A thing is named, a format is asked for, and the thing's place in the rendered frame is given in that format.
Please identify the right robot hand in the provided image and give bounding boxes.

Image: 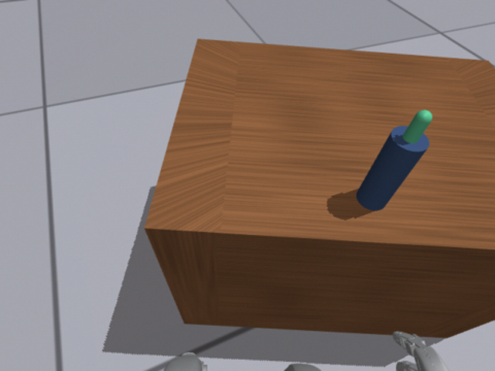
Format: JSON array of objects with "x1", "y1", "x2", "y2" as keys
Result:
[{"x1": 393, "y1": 332, "x2": 449, "y2": 371}]

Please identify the bottle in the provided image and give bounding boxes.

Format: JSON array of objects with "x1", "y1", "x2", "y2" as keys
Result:
[{"x1": 357, "y1": 110, "x2": 432, "y2": 211}]

